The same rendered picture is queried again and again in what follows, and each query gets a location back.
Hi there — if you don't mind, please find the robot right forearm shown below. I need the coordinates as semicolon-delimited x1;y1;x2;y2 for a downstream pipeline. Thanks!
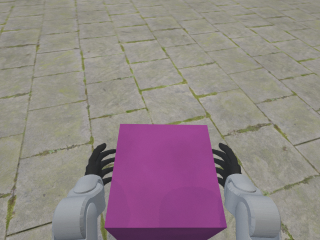
224;173;282;240

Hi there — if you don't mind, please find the robot right hand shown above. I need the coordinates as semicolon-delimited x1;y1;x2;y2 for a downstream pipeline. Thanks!
212;143;242;188

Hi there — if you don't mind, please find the carton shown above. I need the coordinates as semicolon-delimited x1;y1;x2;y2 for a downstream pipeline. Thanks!
104;124;227;240

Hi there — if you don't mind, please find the robot left forearm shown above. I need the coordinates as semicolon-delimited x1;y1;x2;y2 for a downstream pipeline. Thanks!
51;174;106;240

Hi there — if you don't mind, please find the robot left hand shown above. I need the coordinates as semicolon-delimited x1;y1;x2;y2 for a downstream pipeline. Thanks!
85;143;116;186

